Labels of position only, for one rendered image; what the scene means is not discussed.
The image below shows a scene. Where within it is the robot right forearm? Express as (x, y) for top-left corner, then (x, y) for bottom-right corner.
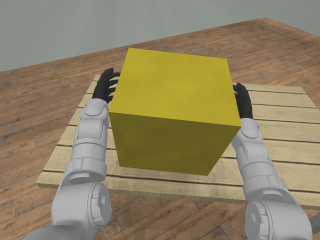
(231, 118), (313, 240)

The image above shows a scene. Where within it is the robot left forearm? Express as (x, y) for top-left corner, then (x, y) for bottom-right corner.
(51, 98), (109, 224)

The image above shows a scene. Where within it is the right robot hand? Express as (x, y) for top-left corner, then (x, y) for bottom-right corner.
(232, 82), (253, 119)

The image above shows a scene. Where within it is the carton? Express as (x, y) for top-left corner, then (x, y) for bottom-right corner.
(108, 48), (242, 176)

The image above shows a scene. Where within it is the table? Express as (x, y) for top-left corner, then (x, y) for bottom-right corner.
(36, 74), (320, 235)

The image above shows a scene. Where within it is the left robot upper arm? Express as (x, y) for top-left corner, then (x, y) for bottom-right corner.
(22, 182), (112, 240)

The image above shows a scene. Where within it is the left robot hand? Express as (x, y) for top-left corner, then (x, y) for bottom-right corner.
(92, 68), (121, 104)

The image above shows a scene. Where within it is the right robot upper arm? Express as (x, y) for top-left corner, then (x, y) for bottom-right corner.
(244, 198), (312, 240)

